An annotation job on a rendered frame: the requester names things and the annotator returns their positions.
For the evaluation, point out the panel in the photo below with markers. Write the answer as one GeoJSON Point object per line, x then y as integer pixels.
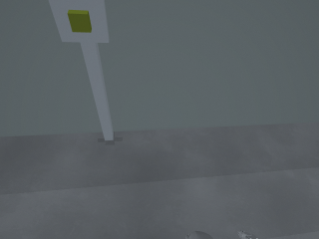
{"type": "Point", "coordinates": [90, 48]}

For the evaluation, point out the button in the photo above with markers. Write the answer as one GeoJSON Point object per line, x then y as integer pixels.
{"type": "Point", "coordinates": [80, 21]}

